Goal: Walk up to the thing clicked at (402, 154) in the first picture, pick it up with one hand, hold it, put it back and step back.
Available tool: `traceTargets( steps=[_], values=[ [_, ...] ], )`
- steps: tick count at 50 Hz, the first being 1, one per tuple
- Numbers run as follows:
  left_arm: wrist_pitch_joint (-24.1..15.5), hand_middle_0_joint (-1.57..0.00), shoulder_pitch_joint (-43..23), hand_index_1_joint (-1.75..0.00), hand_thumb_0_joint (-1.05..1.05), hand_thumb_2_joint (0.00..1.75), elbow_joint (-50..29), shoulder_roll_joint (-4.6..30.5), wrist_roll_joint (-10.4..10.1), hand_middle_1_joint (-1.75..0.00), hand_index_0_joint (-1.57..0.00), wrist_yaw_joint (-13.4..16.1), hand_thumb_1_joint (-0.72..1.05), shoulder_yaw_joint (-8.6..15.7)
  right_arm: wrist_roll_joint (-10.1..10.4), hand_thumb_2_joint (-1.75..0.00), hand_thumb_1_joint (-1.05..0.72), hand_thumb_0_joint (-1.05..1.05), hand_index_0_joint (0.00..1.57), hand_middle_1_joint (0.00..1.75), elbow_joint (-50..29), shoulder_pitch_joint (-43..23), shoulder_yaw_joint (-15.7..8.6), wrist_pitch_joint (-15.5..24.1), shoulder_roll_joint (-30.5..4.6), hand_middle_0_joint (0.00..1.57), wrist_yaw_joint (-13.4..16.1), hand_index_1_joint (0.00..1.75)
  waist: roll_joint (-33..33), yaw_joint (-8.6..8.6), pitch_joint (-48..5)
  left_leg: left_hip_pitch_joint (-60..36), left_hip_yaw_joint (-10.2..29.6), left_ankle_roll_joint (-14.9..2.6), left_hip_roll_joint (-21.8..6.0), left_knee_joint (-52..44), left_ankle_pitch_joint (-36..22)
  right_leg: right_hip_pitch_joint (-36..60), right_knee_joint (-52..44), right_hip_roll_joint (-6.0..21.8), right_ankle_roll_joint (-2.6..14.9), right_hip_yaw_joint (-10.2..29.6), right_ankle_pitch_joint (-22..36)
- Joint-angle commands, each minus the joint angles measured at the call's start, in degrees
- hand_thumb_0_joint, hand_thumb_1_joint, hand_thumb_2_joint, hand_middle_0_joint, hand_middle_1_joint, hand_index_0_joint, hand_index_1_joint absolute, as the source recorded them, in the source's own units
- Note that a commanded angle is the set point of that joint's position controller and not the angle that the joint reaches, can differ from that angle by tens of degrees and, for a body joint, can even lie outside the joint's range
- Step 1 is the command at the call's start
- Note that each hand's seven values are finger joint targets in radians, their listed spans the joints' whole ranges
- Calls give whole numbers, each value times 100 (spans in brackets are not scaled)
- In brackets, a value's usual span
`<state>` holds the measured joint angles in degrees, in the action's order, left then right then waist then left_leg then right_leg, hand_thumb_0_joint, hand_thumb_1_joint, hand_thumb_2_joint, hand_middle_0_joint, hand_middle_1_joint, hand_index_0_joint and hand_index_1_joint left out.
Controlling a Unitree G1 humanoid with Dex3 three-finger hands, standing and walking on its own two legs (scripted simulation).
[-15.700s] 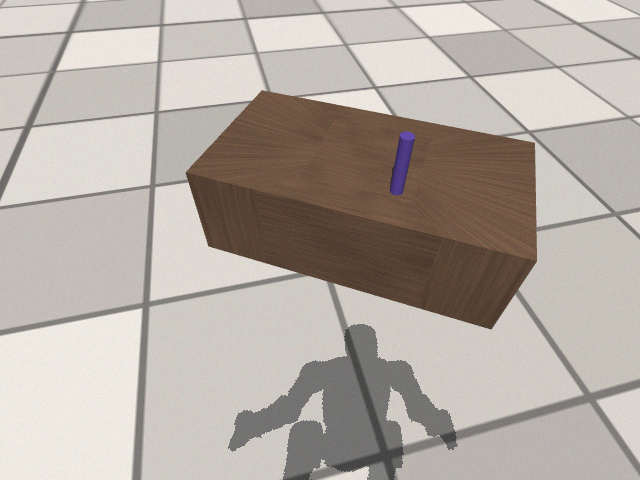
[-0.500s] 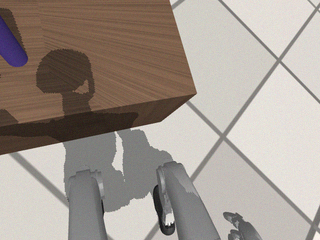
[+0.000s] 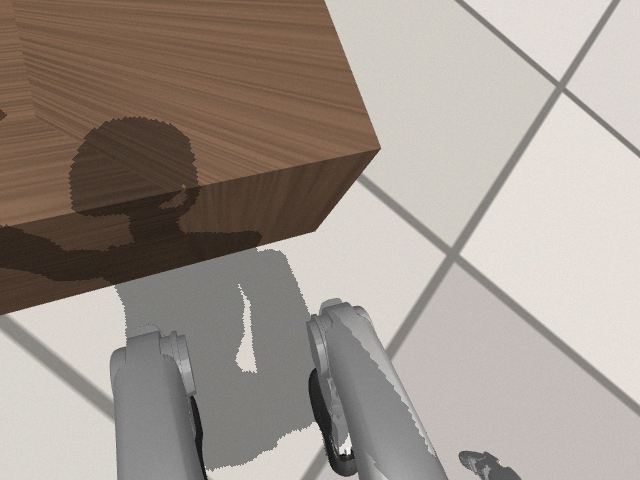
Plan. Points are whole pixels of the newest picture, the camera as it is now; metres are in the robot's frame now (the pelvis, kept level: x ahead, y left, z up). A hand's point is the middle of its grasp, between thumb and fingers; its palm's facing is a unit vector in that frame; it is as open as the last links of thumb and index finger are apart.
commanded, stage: close in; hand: left
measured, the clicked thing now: out of the picture +0.57 +0.32 +0.05
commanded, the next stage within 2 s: rest palm in 0.06 s
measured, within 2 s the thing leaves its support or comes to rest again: leaves its support in 1.66 s
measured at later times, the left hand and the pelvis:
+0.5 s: hand out of the picture +0.56 +0.32 +0.03, palm faces +0.39 -0.92 -0.02, open 17.5 cm; pelvis +0.01 +0.00 +0.00, yaw +1 degrees
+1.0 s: hand out of the picture +0.56 +0.31 +0.02, palm faces +0.37 -0.93 -0.03, open 14.7 cm; pelvis +0.00 +0.00 -0.01, yaw +1 degrees
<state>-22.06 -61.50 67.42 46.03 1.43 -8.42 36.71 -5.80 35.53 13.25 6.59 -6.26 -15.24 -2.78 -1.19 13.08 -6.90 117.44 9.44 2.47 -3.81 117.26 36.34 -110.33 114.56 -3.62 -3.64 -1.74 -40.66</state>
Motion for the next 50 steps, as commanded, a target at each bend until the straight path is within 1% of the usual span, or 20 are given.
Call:
traceTargets(
  steps=[1,2,4,6,9,14,16,17,21,26,29,30,33,36,38,42,47,48,49,50],
  values=[
    [-238,-3,-1464,-4,0,3,-960,1426,-178,-6,-5,63,-55,53,88,-89,-90,0,20,30,-218,1034,-479,18,-1303,20,83,30,-1060,-178,-3169,-2618,-445,-411,-38,-1331,-611,1539,-1524,-1,483,-323,1015],
    [-241,-3,-1454,-4,0,2,-962,1404,-189,-6,-6,70,-56,46,102,-89,-89,0,20,30,-259,1005,-484,7,-1300,20,78,30,-1056,-177,-3094,-2556,-434,-406,-37,-1372,-495,1545,-1530,4,483,-325,924],
    [-276,-3,-1462,-3,0,2,-1133,1380,-175,-7,-6,86,-55,37,102,-89,-90,0,20,30,-253,1070,-523,4,-1310,20,64,30,-1093,-183,-3311,-2731,-417,-399,-45,-1353,-748,1673,-1481,7,485,-334,1158],
    [-346,-3,-1677,-3,0,2,-1507,1454,-208,-6,-6,130,-56,85,113,-89,-90,0,20,30,-270,1047,-568,16,-1308,20,70,30,-1166,-275,-3666,-3024,-409,-395,-56,-1359,-872,1707,-1445,3,490,-323,1231],
    [-425,-5,-2184,-2,0,1,-1977,1174,-238,-4,-7,188,-60,-123,86,-89,-90,0,20,30,-197,1098,-625,46,-1285,20,88,30,-1513,-164,-4092,-3556,-391,-375,-76,-1310,-1206,1648,-1398,16,499,-315,1486],
    [-450,-5,-2256,-3,0,2,-1949,1018,-14,-4,-6,344,-61,-401,12,-90,-90,0,20,30,4,1115,-652,54,-1244,20,116,30,-2130,-223,-4006,-4147,-267,-252,-97,-1463,-1341,1129,-1266,63,587,-329,1414],
    [-412,-5,-2151,-2,0,1,-1866,808,-50,-3,-6,369,-61,-484,13,-90,-90,0,20,30,1,1094,-640,44,-1252,20,106,30,-2150,-207,-3928,-4174,-256,-243,-90,-1469,-1464,1135,-1236,79,593,-342,1492],
    [-401,-5,-2091,-3,0,2,-1812,746,-101,-4,-6,366,-61,-443,19,-90,-91,0,20,30,-7,1070,-672,50,-1293,20,101,30,-1976,-179,-3943,-4170,-253,-263,-91,-1404,-1556,1146,-1239,81,574,-349,1572],
    [-396,-15,-1967,-9,0,2,-1571,1011,-119,-11,-17,408,-60,-264,27,-90,-91,0,20,30,9,1108,-618,42,-1275,20,109,30,-1594,-165,-3896,-3575,-424,-364,-36,-1192,-1587,1601,-1315,59,517,-301,1756],
    [-463,-20,-1853,-14,0,5,-1330,1120,-129,-15,-21,395,-61,-124,37,-90,-92,0,20,30,-88,973,-586,26,-1234,20,95,30,-1038,-148,-3695,-2931,-478,-442,-30,-1121,-1092,1781,-1401,23,452,-289,1450],
    [-522,-24,-2002,-17,0,8,-1396,1164,-70,-19,-26,340,-56,-166,17,-90,-92,0,20,30,-108,977,-577,14,-1268,20,77,30,-1258,-118,-3790,-3089,-423,-398,-43,-1165,-1112,1639,-1255,37,497,-331,1418],
    [-518,-26,-1968,-19,0,10,-1373,1114,-85,-21,-27,317,-56,-168,26,-90,-92,0,20,30,-141,961,-587,23,-1272,20,73,30,-1264,-167,-3863,-3244,-394,-389,-53,-1164,-1193,1563,-1225,25,506,-340,1442],
    [-513,-28,-2106,-21,0,12,-1441,1053,-121,-23,-30,296,-55,-223,14,-90,-92,0,20,30,-132,992,-577,19,-1274,20,85,30,-1325,-126,-3934,-3281,-406,-385,-57,-1127,-1225,1573,-1225,16,501,-341,1489],
    [-477,-32,-2194,-25,0,14,-1547,1028,-74,-27,-34,280,-53,-324,4,-90,-92,0,20,30,-95,1038,-577,18,-1271,20,77,30,-1733,-148,-4002,-3599,-354,-320,-70,-1202,-1319,1350,-1111,46,546,-356,1479],
    [-465,-36,-2224,-29,0,18,-1564,1035,-50,-30,-37,294,-50,-371,5,-90,-92,0,20,30,-98,1033,-578,5,-1255,20,79,30,-1698,-149,-4018,-3473,-388,-333,-53,-1176,-1138,1407,-1164,40,542,-338,1378],
    [-454,-42,-2152,-36,0,25,-1643,1044,-119,-38,-44,332,-45,-270,31,-90,-92,0,20,30,-82,1081,-588,-9,-1293,20,103,30,-1626,-177,-4005,-3467,-350,-330,-45,-1193,-1137,1396,-1138,48,536,-352,1369],
    [-455,-56,-2097,-50,0,37,-1638,932,-114,-51,-58,324,-35,-348,36,-90,-92,0,20,30,-45,1068,-588,-3,-1267,20,102,30,-1607,-116,-3902,-3377,-388,-344,-39,-1120,-1298,1450,-1121,63,519,-358,1527],
    [-442,-58,-1995,-52,0,38,-1595,996,-130,-53,-60,347,-34,-309,52,-89,-91,0,20,30,-80,1033,-585,-11,-1256,20,114,30,-1431,-189,-3893,-3220,-446,-374,-24,-1111,-1195,1565,-1216,34,502,-329,1460],
    [-441,-62,-1942,-56,0,42,-1575,830,-139,-58,-64,340,-31,-355,48,-89,-92,0,20,30,-74,1063,-594,-3,-1259,20,103,30,-1467,-159,-3933,-3357,-424,-360,-36,-1095,-1374,1536,-1170,48,512,-342,1593],
    [-439,-64,-1945,-57,0,43,-1624,976,-145,-59,-66,350,-28,-257,42,-89,-91,0,20,30,-46,1061,-586,-7,-1270,20,102,30,-1545,-198,-3994,-3354,-440,-364,-29,-1063,-1416,1565,-1149,45,513,-332,1628]
  ],
)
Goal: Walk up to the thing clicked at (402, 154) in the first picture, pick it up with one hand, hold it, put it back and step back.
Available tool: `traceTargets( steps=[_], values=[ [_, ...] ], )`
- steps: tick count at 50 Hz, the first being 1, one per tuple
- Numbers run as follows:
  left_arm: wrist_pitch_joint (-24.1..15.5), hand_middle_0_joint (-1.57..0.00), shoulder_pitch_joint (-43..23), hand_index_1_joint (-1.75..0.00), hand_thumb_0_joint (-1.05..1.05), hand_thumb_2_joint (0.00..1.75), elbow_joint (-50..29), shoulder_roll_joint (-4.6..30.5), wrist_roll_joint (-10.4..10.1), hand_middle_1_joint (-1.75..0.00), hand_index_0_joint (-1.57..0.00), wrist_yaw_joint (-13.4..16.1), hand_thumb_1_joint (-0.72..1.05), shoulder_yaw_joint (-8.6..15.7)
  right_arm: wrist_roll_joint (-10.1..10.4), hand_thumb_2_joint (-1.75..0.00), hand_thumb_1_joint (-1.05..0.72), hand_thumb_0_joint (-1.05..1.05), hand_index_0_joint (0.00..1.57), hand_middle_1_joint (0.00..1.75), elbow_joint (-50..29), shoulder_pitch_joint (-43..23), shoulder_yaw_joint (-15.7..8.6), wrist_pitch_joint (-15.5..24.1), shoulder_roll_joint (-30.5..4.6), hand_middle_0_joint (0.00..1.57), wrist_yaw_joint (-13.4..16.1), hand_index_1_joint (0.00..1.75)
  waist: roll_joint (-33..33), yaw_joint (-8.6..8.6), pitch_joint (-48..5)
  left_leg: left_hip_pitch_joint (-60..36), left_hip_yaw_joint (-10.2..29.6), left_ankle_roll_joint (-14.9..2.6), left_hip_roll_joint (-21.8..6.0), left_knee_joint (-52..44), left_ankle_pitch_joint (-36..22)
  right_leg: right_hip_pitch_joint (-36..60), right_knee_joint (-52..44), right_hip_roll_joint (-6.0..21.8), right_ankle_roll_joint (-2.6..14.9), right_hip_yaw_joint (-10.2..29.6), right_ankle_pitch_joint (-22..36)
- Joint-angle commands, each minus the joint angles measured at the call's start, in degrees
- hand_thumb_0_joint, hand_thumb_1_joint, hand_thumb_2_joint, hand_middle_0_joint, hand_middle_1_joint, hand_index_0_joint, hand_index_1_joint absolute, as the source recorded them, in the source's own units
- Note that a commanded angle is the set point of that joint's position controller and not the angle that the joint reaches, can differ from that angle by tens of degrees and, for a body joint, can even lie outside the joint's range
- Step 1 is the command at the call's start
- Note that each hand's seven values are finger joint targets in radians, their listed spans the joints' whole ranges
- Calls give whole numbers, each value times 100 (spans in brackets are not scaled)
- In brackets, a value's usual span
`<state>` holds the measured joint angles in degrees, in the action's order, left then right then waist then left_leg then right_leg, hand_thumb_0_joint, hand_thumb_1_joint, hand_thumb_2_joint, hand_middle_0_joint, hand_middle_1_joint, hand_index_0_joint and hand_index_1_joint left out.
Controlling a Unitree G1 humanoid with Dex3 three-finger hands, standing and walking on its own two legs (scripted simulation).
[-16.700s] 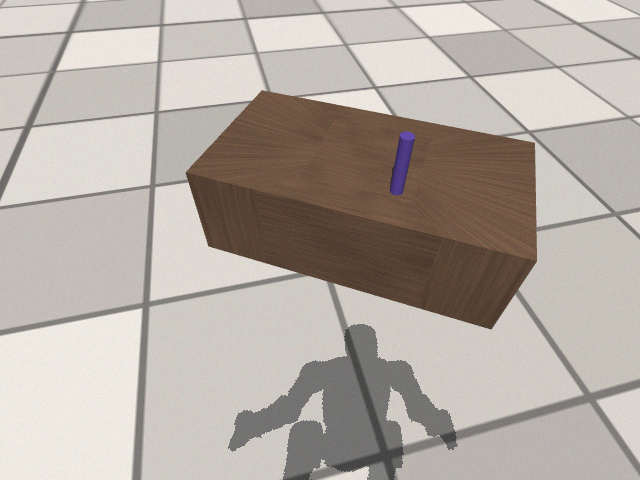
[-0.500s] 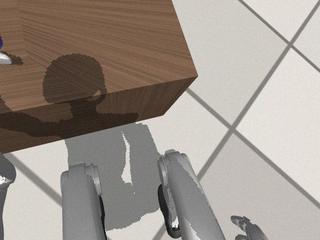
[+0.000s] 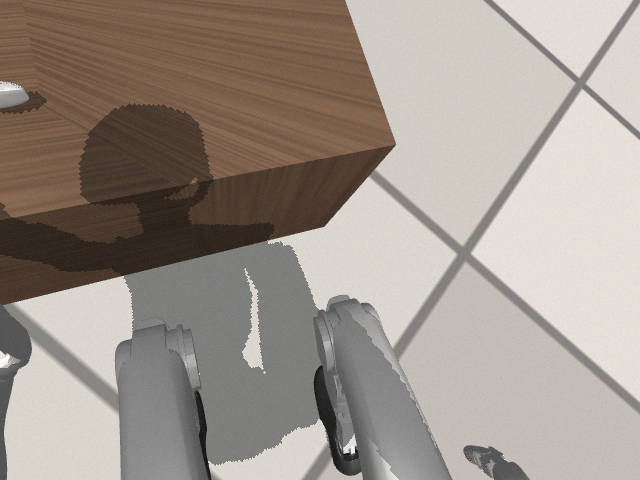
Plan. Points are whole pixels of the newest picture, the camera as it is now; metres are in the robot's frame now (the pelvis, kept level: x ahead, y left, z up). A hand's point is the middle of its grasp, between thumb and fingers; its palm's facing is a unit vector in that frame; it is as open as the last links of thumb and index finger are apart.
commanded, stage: close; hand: left
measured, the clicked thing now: out of the picture +0.57 +0.31 +0.06
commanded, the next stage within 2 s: settle in 0.30 s
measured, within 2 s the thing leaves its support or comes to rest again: leaves its support in 0.66 s
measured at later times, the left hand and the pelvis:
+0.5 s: hand out of the picture +0.55 +0.29 +0.02, palm faces +0.34 -0.94 -0.05, open 6.2 cm; pelvis +0.00 +0.00 -0.01, yaw +0 degrees
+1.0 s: hand out of the picture +0.55 +0.29 +0.09, palm faces +0.34 -0.94 -0.04, open 5.7 cm; pelvis +0.01 +0.00 +0.05, yaw +1 degrees
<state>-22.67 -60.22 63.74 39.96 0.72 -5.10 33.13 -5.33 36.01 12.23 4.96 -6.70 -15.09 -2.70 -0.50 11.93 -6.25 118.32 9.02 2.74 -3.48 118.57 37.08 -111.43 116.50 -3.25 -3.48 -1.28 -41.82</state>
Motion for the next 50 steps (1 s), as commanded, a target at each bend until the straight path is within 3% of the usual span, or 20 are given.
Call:
traceTargets(
  steps=[1,5,10,12,13,14,20,23,25,29,33,36,37,42,45,47,49,50],
  values=[
    [-380,-66,-2076,-60,0,45,-1248,1463,-94,-62,-68,14,-27,48,-6,-89,-91,0,20,30,-113,1131,-432,40,-1268,20,101,30,-1546,-45,-3990,-3393,-400,-399,-63,-1203,-1420,1670,-1365,13,483,-386,1694],
    [-372,-78,-2019,-73,0,58,-1195,1499,-58,-75,-80,84,-18,45,-5,-89,-91,0,20,30,-108,1134,-430,37,-1231,20,90,30,-1352,-67,-3934,-3091,-473,-436,-56,-1153,-1264,1872,-1451,-19,457,-344,1644],
    [-437,-91,-2117,-87,0,71,-1265,1279,-11,-89,-94,78,-2,-135,-5,-89,-90,0,20,30,-96,1079,-482,42,-1271,20,98,30,-1513,-2,-3790,-3342,-327,-377,-83,-1312,-1025,1404,-1356,1,518,-420,1374],
    [-440,-97,-2067,-91,0,75,-1240,1474,23,-93,-99,113,5,-5,-5,-89,-90,0,20,30,-92,1056,-475,40,-1282,20,88,30,-1547,-57,-3736,-3304,-332,-369,-83,-1320,-981,1396,-1322,10,522,-416,1334],
    [-441,-99,-2012,-95,0,79,-1118,1197,-5,-97,-102,99,8,-117,-13,-89,-90,0,20,30,-82,1028,-480,54,-1263,20,80,30,-1498,0,-3636,-3281,-308,-367,-87,-1305,-929,1284,-1302,20,519,-426,1320],
    [-446,-102,-2080,-98,0,82,-1143,1202,6,-100,-105,96,10,-172,-6,-89,-90,0,20,30,-98,1013,-478,62,-1262,20,80,30,-1513,24,-3568,-3203,-327,-368,-74,-1335,-752,1261,-1349,15,526,-419,1184],
    [-455,-118,-2007,-114,0,98,-1003,1200,-2,-116,-121,53,30,-199,-18,-89,-88,0,20,30,-89,1081,-469,74,-1283,20,77,30,-1373,20,-3754,-3136,-386,-390,-53,-1195,-996,1428,-1312,9,509,-413,1383],
    [-462,-121,-2150,-124,0,113,-1260,1348,-20,-124,-122,45,44,-115,-17,-89,-87,0,20,30,-111,1057,-473,76,-1280,20,76,30,-1520,-116,-4015,-3426,-349,-364,-61,-1206,-1178,1408,-1217,23,520,-422,1476],
    [-431,-127,-2217,-131,0,121,-1337,1328,-16,-131,-128,19,54,-177,-20,-89,-88,0,20,30,-113,1094,-473,49,-1284,20,79,30,-1655,-68,-4170,-3521,-377,-362,-55,-1195,-1267,1515,-1232,22,520,-412,1561],
    [-360,-132,-2357,-138,0,128,-1648,1400,-105,-138,-133,33,55,-100,23,-89,-87,0,20,30,-125,1094,-491,58,-1264,20,104,30,-1634,-111,-4290,-3553,-424,-375,-48,-1230,-1265,1637,-1351,21,503,-375,1571],
    [-275,-133,-2431,-140,0,131,-1852,1402,-125,-140,-135,84,58,-169,61,-89,-87,0,20,30,-170,1058,-517,49,-1224,20,153,30,-1518,-140,-4327,-3493,-478,-398,-27,-1361,-947,1878,-1589,10,488,-320,1369],
    [-188,-134,-2352,-141,0,130,-2023,1429,-173,-142,-135,148,52,-105,97,-89,-87,0,20,30,-188,1083,-519,47,-1200,20,177,30,-1521,-165,-4488,-3600,-494,-408,-24,-1435,-1150,2144,-1671,14,484,-287,1559],
    [-156,-134,-2383,-142,0,130,-2034,1339,-154,-143,-136,144,51,-174,114,-89,-87,0,20,30,-175,1129,-534,39,-1191,20,184,30,-1489,-103,-4455,-3629,-456,-410,-28,-1511,-1121,2144,-1722,18,482,-306,1538],
    [11,-133,-2138,-141,0,129,-1962,1273,-170,-141,-135,182,52,-226,180,-89,-86,0,20,30,-185,1059,-575,62,-1175,20,233,30,-1382,-157,-4158,-3770,-438,-425,-32,-1818,-1050,2248,-2039,15,487,-273,1490],
    [95,-132,-1873,-140,0,130,-1671,1003,-188,-142,-134,172,54,-325,212,-89,-86,0,20,30,-161,1086,-573,70,-1117,20,245,30,-1210,-73,-3842,-3753,-398,-437,-35,-1972,-1057,2305,-2195,31,480,-290,1504],
    [114,-131,-1700,-140,0,129,-1642,1037,-189,-141,-134,169,53,-273,230,-89,-86,0,20,30,-186,1052,-586,93,-1130,20,244,30,-1161,-142,-3762,-3858,-391,-443,-45,-2047,-1219,2370,-2250,37,485,-291,1628],
    [104,-134,-1691,-142,0,131,-1734,930,-212,-143,-137,131,55,-328,227,-89,-86,0,20,30,-213,1054,-594,103,-1109,20,236,30,-1206,-152,-3845,-4067,-400,-444,-55,-2090,-1479,2441,-2301,37,498,-283,1825],
    [68,-133,-1990,-140,0,130,-2035,962,-225,-142,-135,110,52,-363,230,-89,-86,0,20,30,-171,1066,-615,115,-1108,20,232,30,-1354,-142,-3903,-4215,-377,-427,-65,-2170,-1425,2403,-2357,47,502,-276,1766]
  ],
)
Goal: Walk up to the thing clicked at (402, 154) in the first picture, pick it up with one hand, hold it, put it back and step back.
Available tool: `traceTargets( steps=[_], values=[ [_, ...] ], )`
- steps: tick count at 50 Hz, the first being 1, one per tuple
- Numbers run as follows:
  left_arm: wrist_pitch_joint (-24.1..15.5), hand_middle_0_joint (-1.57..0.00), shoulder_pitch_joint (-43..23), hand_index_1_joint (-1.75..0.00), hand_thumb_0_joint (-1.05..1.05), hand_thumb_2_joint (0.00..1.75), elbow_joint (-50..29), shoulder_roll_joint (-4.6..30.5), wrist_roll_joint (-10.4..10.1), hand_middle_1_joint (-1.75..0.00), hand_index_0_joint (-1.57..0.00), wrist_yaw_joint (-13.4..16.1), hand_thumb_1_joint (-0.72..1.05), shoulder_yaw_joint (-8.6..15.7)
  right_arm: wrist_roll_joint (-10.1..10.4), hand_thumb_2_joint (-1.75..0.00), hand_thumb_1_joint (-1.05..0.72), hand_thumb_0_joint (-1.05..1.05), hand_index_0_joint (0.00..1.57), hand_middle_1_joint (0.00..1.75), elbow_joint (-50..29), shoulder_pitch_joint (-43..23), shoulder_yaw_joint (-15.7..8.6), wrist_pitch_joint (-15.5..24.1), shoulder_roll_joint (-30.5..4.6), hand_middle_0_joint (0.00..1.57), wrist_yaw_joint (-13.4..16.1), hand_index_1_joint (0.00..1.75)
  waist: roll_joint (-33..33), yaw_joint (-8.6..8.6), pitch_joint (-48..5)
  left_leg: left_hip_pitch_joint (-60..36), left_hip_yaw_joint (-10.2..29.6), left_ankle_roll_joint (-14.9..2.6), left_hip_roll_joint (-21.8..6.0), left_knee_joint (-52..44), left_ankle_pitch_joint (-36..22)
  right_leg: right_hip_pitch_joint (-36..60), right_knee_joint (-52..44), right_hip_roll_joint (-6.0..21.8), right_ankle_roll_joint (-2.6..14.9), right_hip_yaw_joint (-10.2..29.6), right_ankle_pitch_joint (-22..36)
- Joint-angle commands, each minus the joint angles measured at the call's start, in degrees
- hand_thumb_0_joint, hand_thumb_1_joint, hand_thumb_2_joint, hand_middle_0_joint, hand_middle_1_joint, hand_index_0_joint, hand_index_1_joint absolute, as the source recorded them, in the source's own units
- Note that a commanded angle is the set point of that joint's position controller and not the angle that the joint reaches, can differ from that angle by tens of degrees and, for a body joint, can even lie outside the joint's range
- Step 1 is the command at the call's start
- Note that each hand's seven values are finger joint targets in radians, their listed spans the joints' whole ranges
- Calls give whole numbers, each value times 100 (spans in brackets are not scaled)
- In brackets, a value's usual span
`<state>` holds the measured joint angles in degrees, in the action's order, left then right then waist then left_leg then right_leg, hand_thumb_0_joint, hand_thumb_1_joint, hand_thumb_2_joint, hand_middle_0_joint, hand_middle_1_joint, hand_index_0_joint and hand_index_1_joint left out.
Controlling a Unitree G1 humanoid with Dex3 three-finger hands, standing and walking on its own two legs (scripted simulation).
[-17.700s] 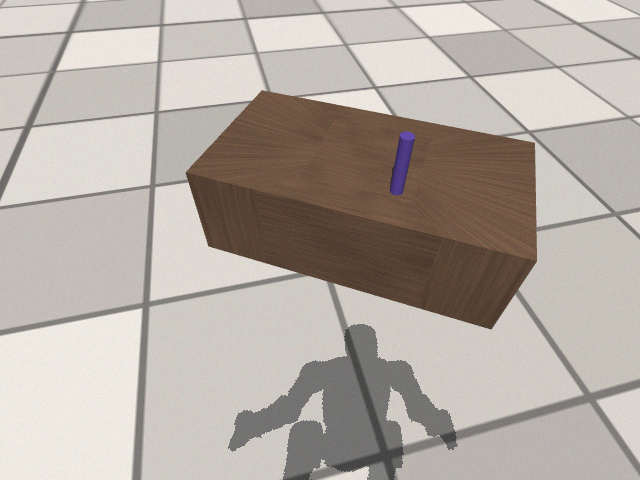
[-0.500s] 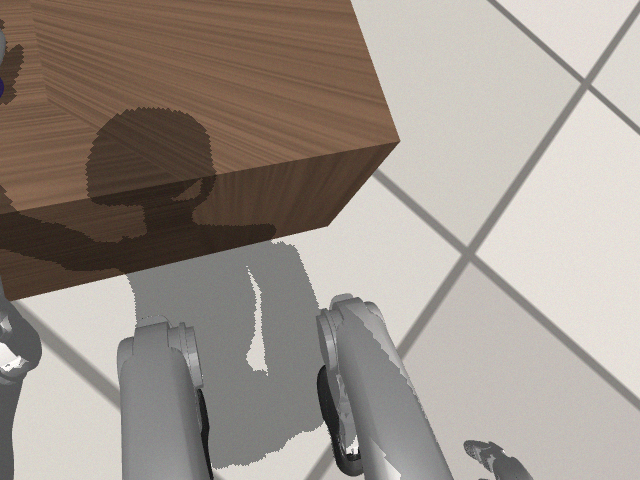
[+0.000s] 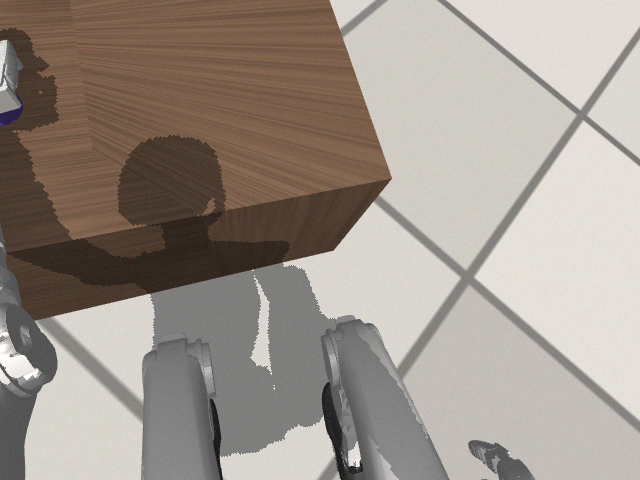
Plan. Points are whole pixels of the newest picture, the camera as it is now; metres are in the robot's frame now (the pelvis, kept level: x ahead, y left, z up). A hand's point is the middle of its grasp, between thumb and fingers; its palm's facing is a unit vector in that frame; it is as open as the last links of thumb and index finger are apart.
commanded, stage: settle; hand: left
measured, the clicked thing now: out of the picture +0.55 +0.29 +0.08
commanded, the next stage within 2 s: lift in 0.50 s
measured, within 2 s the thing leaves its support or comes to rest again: neither
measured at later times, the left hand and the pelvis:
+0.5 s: hand out of the picture +0.54 +0.28 +0.09, palm faces +0.32 -0.95 -0.03, open 5.7 cm; pelvis +0.01 +0.00 +0.05, yaw +1 degrees
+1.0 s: hand out of the picture +0.50 +0.28 +0.14, palm faces +0.32 -0.95 -0.03, open 5.7 cm; pelvis +0.02 +0.01 +0.11, yaw +3 degrees
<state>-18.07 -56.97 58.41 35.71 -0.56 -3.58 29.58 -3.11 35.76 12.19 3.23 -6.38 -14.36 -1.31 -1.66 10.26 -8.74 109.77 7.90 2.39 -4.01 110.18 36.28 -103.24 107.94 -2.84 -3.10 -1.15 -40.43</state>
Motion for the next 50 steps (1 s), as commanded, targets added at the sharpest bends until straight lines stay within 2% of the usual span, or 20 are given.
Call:
traceTargets(
  steps=[1,4,6,7,8,11,14,16,19,23,29,33,34,35,38,41,42,45,46,50],
  values=[
    [-365,-133,-2104,-141,0,130,-1248,1304,-98,-142,-136,-30,53,-13,16,-89,-86,0,20,30,-186,1045,-457,99,-1181,20,100,30,-1148,19,-3580,-3440,-232,-387,-18,-1423,-1309,1576,-1557,1,467,-297,1572],
    [-395,-133,-2075,-140,0,130,-1274,1281,-93,-142,-136,-14,52,-20,12,-89,-85,0,20,30,-159,1074,-470,128,-1185,20,107,30,-1173,14,-3423,-3521,-193,-374,-21,-1571,-1262,1607,-1668,25,467,-293,1554],
    [-460,-134,-2336,-141,0,130,-1645,1419,-133,-143,-137,0,52,37,18,-89,-86,0,20,30,-145,1098,-473,130,-1170,20,106,30,-1357,-42,-3769,-3807,-194,-359,-17,-1633,-1470,1755,-1704,38,475,-274,1687],
    [-442,-134,-2146,-141,0,130,-1461,1247,-170,-143,-137,1,52,-12,21,-89,-85,0,20,30,-187,1053,-465,134,-1179,20,102,30,-1310,-82,-3738,-4040,-152,-349,-26,-1695,-1584,1682,-1720,43,488,-281,1721],
    [-475,-135,-2277,-142,0,131,-1637,1274,-175,-143,-138,-13,53,-30,14,-89,-86,0,20,30,-161,1093,-461,148,-1168,20,102,30,-1394,-25,-3782,-4036,-164,-347,-21,-1702,-1666,1780,-1744,41,483,-286,1797],
    [-489,-136,-2142,-143,0,133,-1522,1246,-128,-144,-139,38,53,-40,3,-89,-86,0,20,30,-116,1090,-485,167,-1133,20,107,30,-1371,-102,-3737,-4155,-195,-348,-17,-1856,-1543,1871,-1899,46,481,-251,1691],
    [-513,-136,-2234,-143,0,133,-1699,1060,-148,-145,-139,37,53,-187,-2,-89,-86,0,20,30,-96,1067,-495,191,-1132,20,111,30,-1496,-50,-3732,-4423,-108,-314,-39,-2002,-1528,1775,-1937,66,499,-271,1653],
    [-515,-137,-2135,-144,0,134,-1603,1143,-161,-145,-140,64,56,-76,8,-89,-86,0,20,30,-59,1110,-508,188,-1154,20,115,30,-1450,-88,-3785,-4588,-84,-305,-38,-2073,-1693,1836,-1979,77,502,-277,1736],
    [-518,-138,-2153,-145,0,135,-1600,1005,-168,-146,-141,63,56,-197,-5,-89,-86,0,20,30,-90,1095,-499,221,-1096,20,125,30,-1244,4,-3755,-4408,-243,-385,-4,-2015,-1790,2241,-2231,46,455,-226,1952],
    [-528,-137,-1807,-144,0,134,-1245,1047,-184,-146,-140,55,56,-96,5,-89,-86,0,20,30,-14,1133,-499,263,-1077,20,124,30,-964,-21,-3480,-4151,-291,-425,13,-2105,-1653,2511,-2398,50,426,-208,1931],
    [-638,-138,-1887,-146,0,137,-1369,1037,-148,-147,-141,62,62,-86,13,-89,-86,0,20,30,-99,1093,-515,273,-1062,20,105,30,-1015,-75,-3569,-4489,-230,-389,-7,-2333,-1717,2543,-2477,54,465,-237,1906],
    [-707,-132,-1827,-139,0,126,-1304,871,-225,-142,-136,93,48,-75,1,-90,-89,0,20,30,-51,1091,-507,296,-1030,20,102,30,-1038,-65,-3514,-4528,-257,-386,4,-2405,-1652,2607,-2573,61,457,-211,1881],
    [-731,-130,-1783,-138,0,125,-1434,933,-250,-141,-135,114,48,14,11,-90,-89,0,20,30,-51,1113,-527,286,-1063,20,104,30,-1110,-159,-3582,-4727,-221,-361,-5,-2495,-1669,2545,-2575,79,473,-215,1850],
    [-732,-131,-1697,-138,0,125,-1466,804,-219,-141,-135,113,48,-116,-1,-90,-89,0,20,30,-60,1105,-523,296,-1047,20,85,30,-1224,-138,-3612,-4902,-177,-338,-17,-2547,-1892,2523,-2534,82,494,-241,1962],
    [-736,-133,-1586,-139,0,126,-1672,789,-162,-142,-137,129,50,-160,1,-90,-89,0,20,30,-112,1068,-554,291,-1043,20,76,30,-1280,-224,-3798,-5288,-150,-308,-36,-2671,-2139,2663,-2610,75,509,-267,2077],
    [-706,-134,-1378,-140,0,126,-1753,589,-248,-142,-137,137,47,-230,20,-90,-89,0,20,30,-31,1123,-593,288,-1043,20,80,30,-1338,-223,-3721,-5478,-116,-269,-35,-2916,-1940,2783,-2763,85,516,-270,1944],
    [-720,-133,-1515,-140,0,127,-2162,535,-256,-143,-137,145,49,-317,25,-90,-89,0,20,30,-108,1076,-595,314,-1008,20,86,30,-1305,-215,-3849,-5507,-160,-293,-27,-2914,-1988,2953,-2859,70,496,-265,2031],
    [-654,-133,-950,-139,0,126,-2084,340,-358,-142,-137,145,49,-345,71,-89,-89,0,20,30,-53,1050,-621,317,-1001,20,115,30,-1073,-236,-3523,-5467,-168,-292,-18,-3162,-1762,3259,-3100,82,478,-268,1950],
    [-647,-132,-859,-138,0,125,-2241,463,-384,-141,-136,152,48,-214,92,-90,-89,0,20,30,-25,1056,-642,326,-1004,20,128,30,-960,-297,-3701,-5548,-253,-338,-4,-3120,-2011,3533,-3227,67,446,-242,2200],
    [-639,-133,-547,-139,0,125,-2583,39,-463,-142,-137,158,48,-520,128,-89,-89,0,20,30,-62,958,-648,394,-917,20,155,30,-834,-305,-3488,-5709,-358,-349,34,-3336,-2147,3993,-3545,51,430,-203,2398]
  ],
)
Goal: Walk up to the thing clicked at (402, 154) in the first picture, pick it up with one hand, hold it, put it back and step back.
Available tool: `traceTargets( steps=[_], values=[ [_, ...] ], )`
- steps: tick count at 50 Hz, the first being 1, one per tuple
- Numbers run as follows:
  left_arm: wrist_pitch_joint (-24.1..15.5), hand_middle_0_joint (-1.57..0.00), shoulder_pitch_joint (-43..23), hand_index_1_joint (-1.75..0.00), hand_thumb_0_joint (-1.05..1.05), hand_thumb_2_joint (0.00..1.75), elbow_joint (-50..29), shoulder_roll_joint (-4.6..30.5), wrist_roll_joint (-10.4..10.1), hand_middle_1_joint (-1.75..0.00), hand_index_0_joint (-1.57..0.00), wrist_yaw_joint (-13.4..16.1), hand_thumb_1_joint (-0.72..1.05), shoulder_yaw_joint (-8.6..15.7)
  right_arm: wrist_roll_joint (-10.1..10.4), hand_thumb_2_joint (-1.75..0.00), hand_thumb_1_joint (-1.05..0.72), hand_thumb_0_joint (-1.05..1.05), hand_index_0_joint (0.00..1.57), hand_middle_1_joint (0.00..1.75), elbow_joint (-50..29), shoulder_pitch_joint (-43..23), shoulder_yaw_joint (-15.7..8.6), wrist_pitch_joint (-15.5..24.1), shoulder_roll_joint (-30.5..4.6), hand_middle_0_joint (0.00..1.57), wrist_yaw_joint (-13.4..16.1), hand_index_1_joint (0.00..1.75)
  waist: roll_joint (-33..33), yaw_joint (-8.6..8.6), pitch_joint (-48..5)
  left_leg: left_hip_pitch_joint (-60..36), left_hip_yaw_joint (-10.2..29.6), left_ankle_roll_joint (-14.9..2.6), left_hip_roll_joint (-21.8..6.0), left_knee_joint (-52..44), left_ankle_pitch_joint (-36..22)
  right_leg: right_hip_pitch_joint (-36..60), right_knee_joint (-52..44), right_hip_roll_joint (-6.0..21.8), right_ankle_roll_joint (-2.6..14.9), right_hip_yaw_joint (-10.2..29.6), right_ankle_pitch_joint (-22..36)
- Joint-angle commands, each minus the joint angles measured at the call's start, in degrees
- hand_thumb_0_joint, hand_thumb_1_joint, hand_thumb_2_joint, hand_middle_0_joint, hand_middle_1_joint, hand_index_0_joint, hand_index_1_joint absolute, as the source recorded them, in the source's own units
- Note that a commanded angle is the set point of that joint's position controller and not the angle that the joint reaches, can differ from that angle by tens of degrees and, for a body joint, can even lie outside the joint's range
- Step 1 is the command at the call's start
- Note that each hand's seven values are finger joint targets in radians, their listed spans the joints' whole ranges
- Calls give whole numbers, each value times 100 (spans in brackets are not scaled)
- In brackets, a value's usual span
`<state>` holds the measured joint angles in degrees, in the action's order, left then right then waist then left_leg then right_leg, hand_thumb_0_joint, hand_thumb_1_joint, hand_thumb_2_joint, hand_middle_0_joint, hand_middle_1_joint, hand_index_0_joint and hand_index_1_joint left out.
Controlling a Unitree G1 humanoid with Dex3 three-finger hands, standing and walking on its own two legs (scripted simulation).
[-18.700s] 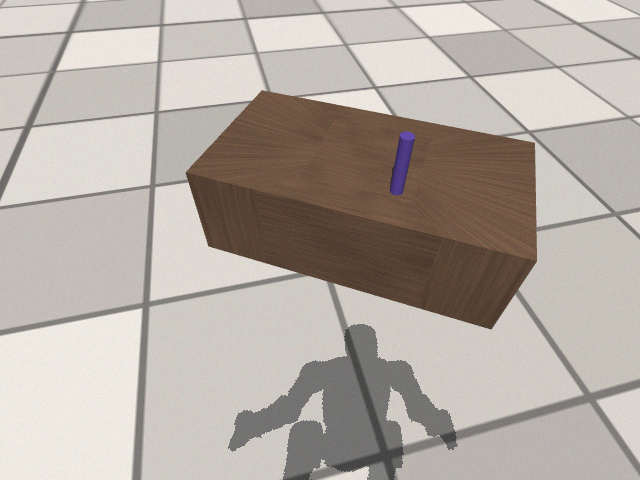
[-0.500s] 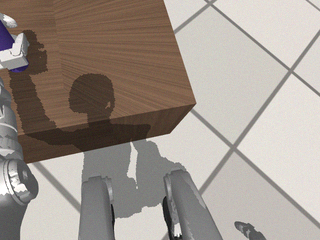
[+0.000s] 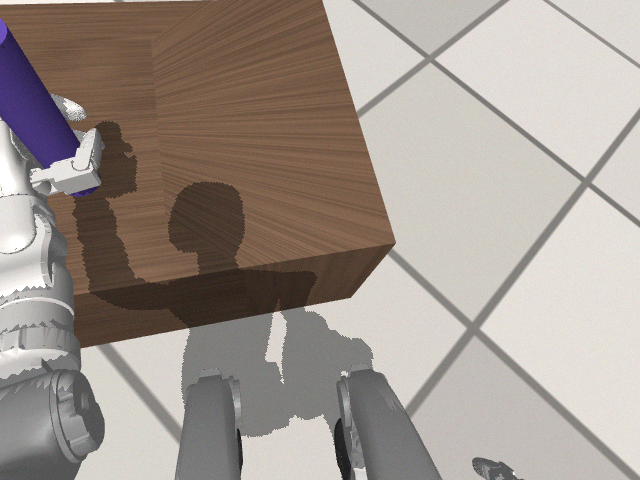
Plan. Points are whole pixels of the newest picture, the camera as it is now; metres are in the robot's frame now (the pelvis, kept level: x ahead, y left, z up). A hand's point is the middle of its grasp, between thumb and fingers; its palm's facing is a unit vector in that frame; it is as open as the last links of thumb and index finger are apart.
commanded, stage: lift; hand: left
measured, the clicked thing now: (40, 125) +0.49 +0.26 +0.07
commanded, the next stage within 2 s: hold in 1.26 s
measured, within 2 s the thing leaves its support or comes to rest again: neither
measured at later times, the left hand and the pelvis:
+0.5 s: hand (24, 177) +0.40 +0.23 +0.13, palm faces +0.27 -0.96 -0.02, open 5.6 cm; pelvis +0.01 +0.00 +0.09, yaw +3 degrees
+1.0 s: hand (21, 170) +0.38 +0.21 +0.17, palm faces +0.25 -0.97 -0.01, open 5.6 cm; pelvis +0.03 +0.00 +0.12, yaw +3 degrees
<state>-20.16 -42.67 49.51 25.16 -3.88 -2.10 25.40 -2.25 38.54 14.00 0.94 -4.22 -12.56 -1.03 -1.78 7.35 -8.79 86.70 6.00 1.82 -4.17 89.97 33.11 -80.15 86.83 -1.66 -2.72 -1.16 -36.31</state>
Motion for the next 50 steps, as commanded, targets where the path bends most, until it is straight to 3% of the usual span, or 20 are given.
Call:
traceTargets(
  steps=[1,4,6,8,11,13,14,16,19,22,24,27,32,33,35,37,41,44,47,50],
  values=[
    [-398,-133,-1600,-140,0,127,-1360,1006,-124,-142,-137,24,49,-72,50,-89,-89,0,20,30,-264,784,-415,173,-1067,20,132,30,-731,0,-3190,-3325,-149,-284,45,-1423,-1703,1666,-1487,-62,402,-215,1878],
    [-455,-135,-1426,-141,0,128,-1807,1036,-197,-144,-138,61,47,7,77,-90,-89,0,20,30,-291,684,-419,223,-1056,20,149,30,-722,-124,-3077,-3454,-202,-286,66,-1609,-1804,2012,-1706,-47,391,-169,2023],
    [-473,-136,-1353,-141,0,128,-2115,755,-223,-144,-139,58,47,-248,105,-89,-89,0,20,30,-384,615,-410,238,-987,20,142,30,-870,-147,-3132,-3849,-204,-245,79,-1844,-1826,2192,-1861,-41,415,-178,2018],
    [-433,-135,-847,-140,0,127,-1923,478,-225,-142,-138,72,47,-434,130,-89,-89,0,20,30,-390,523,-426,277,-989,20,161,30,-590,-136,-2609,-3843,-208,-240,77,-2069,-1617,2274,-2067,-55,407,-195,1867],
    [-441,-135,-626,-140,0,127,-2293,537,-255,-141,-138,179,44,-351,163,-89,-89,0,20,30,-482,410,-440,321,-975,20,199,30,-549,-266,-2565,-3936,-292,-235,116,-2340,-1515,2722,-2370,-38,386,-124,1871],
    [-463,-136,-657,-140,0,127,-2521,191,-273,-142,-139,160,44,-697,170,-90,-90,0,20,30,-504,394,-425,345,-921,20,205,30,-557,-173,-2374,-4136,-275,-206,122,-2551,-1345,2761,-2529,-43,392,-148,1766],
    [-457,-136,-619,-140,0,126,-2490,315,-286,-142,-139,190,43,-542,182,-89,-90,0,20,30,-525,386,-453,372,-979,20,221,30,-468,-150,-2328,-4167,-269,-220,123,-2588,-1400,2845,-2588,-34,382,-143,1816],
    [-454,-135,-67,-139,0,126,-2086,-72,-316,-140,-138,155,44,-779,188,-89,-90,0,20,30,-472,288,-441,412,-909,20,237,30,-318,-183,-1806,-4093,-303,-208,143,-2765,-1233,2816,-2731,-34,382,-152,1688],
    [-596,-136,-388,-139,0,126,-2665,181,-278,-141,-139,205,49,-672,169,-90,-90,0,20,30,-512,299,-468,448,-939,20,236,30,-556,-264,-2010,-4529,-249,-166,126,-3000,-1237,2936,-2817,-7,399,-159,1683],
    [-641,-137,-128,-140,0,128,-2566,-201,-360,-142,-140,181,49,-953,175,-89,-90,0,20,30,-578,194,-451,491,-906,20,238,30,-401,-241,-1871,-4711,-268,-161,146,-3157,-1238,3073,-2964,-4,390,-205,1690],
    [-637,-137,396,-140,0,127,-2306,-242,-390,-141,-139,180,49,-890,180,-90,-90,0,20,30,-532,171,-463,501,-909,20,231,30,-320,-341,-1695,-4722,-313,-162,162,-3269,-1235,3177,-3064,-2,388,-202,1684],
    [-683,-138,128,-141,0,128,-2893,-322,-399,-142,-140,178,49,-1113,177,-90,-90,0,20,30,-653,68,-459,513,-896,20,225,30,-571,-357,-1846,-5096,-303,-113,154,-3440,-1305,3284,-3151,8,404,-221,1727],
    [-653,-136,731,-141,0,129,-2734,-194,-452,-143,-138,220,48,-872,197,-90,-90,0,20,30,-626,58,-460,505,-872,20,252,30,-189,-427,-1722,-5001,-373,-160,193,-3553,-1372,3736,-3397,18,346,-188,1828],
    [-649,-136,747,-141,0,129,-2898,-441,-487,-143,-139,201,49,-1073,203,-90,-90,0,20,30,-687,0,-443,519,-845,20,248,30,-128,-402,-1697,-4991,-389,-166,198,-3574,-1413,3786,-3429,24,342,-175,1884],
    [-635,-137,886,-143,0,131,-2860,-292,-483,-144,-140,243,48,-929,206,-90,-90,0,20,30,-654,27,-457,505,-873,20,261,30,-127,-432,-1677,-5100,-401,-162,202,-3630,-1493,3887,-3458,26,338,-174,1952],
    [-660,-136,681,-142,0,131,-3259,-457,-468,-143,-138,248,49,-1164,215,-90,-90,0,20,30,-731,-43,-430,512,-810,20,260,30,-199,-423,-1652,-5150,-431,-155,214,-3694,-1509,3936,-3511,33,341,-157,1984],
    [-602,-136,1170,-142,0,131,-2975,-347,-487,-143,-138,256,49,-969,226,-90,-90,0,20,30,-726,-58,-441,510,-811,20,276,30,7,-474,-1430,-5110,-483,-184,245,-3799,-1465,4153,-3704,42,295,-117,1966],
    [-606,-133,907,-140,0,129,-3574,-511,-470,-141,-136,233,50,-1284,230,-90,-90,0,20,30,-793,-88,-434,512,-801,20,283,30,-127,-437,-1534,-5406,-499,-163,235,-3876,-1611,4244,-3771,50,298,-96,2109],
    [-531,-132,1372,-139,0,128,-3302,-514,-524,-140,-134,259,50,-1104,237,-90,-90,0,20,30,-719,-24,-456,517,-808,20,286,30,5,-501,-1536,-5462,-497,-177,230,-3892,-1861,4464,-3813,48,290,-98,2317],
    [-488,-134,1335,-141,0,131,-3568,-617,-517,-142,-136,279,50,-1234,239,-90,-90,0,20,30,-764,-50,-435,522,-772,20,273,30,-9,-500,-1469,-5612,-508,-180,218,-3942,-2090,4524,-3853,46,287,-94,2527]
  ],
)
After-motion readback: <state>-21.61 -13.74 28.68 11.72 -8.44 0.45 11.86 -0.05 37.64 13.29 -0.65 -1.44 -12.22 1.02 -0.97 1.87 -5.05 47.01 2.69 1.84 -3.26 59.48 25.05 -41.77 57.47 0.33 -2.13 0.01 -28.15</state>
